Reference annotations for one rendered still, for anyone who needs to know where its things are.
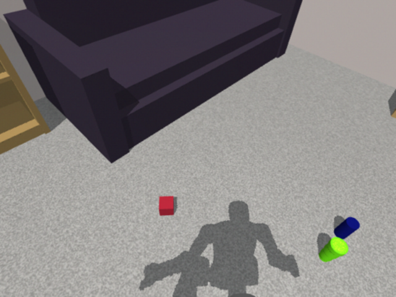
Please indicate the sofa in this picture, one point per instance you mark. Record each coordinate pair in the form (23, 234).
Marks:
(121, 70)

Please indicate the bookshelf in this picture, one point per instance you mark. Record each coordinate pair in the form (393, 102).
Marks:
(20, 119)

